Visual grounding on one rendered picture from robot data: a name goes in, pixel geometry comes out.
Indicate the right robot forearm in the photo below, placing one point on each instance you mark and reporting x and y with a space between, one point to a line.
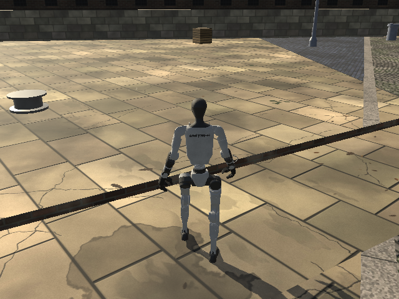
229 161

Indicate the left robot forearm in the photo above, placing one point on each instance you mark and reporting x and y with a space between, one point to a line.
167 167

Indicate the left robot upper arm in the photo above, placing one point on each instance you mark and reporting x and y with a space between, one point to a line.
176 141

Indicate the right robot hand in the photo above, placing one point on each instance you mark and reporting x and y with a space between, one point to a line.
226 169

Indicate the right robot upper arm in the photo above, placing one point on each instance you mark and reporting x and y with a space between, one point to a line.
218 131

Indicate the left robot foot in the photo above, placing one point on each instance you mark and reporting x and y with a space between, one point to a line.
184 235

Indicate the left robot hand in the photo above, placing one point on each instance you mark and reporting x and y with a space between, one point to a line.
162 182

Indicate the right robot thigh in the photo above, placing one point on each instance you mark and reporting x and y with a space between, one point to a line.
215 194

